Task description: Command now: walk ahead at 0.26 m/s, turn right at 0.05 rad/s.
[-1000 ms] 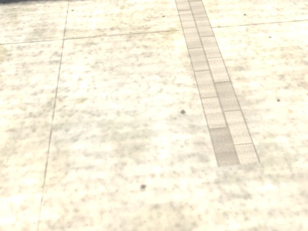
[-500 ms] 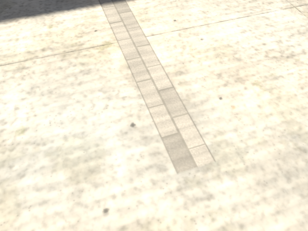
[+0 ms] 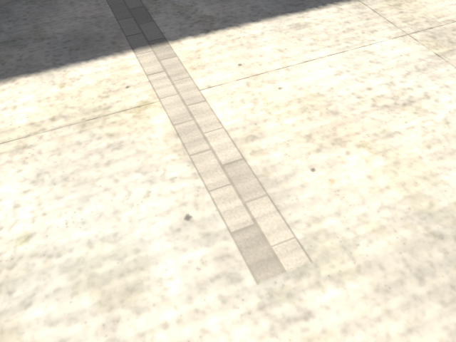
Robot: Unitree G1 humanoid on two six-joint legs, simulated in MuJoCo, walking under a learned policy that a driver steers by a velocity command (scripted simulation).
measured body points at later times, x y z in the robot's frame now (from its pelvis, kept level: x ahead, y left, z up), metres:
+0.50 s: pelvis +0.17 +0.02 +0.00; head +0.20 +0.03 +0.45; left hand +0.41 +0.23 -0.08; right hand +0.13 -0.25 -0.12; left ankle +0.02 +0.11 -0.73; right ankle +0.36 -0.13 -0.69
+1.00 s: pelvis +0.45 -0.01 +0.00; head +0.47 +0.01 +0.45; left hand +0.43 +0.28 -0.12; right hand +0.67 -0.22 -0.09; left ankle +0.60 +0.18 -0.68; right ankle +0.38 -0.12 -0.73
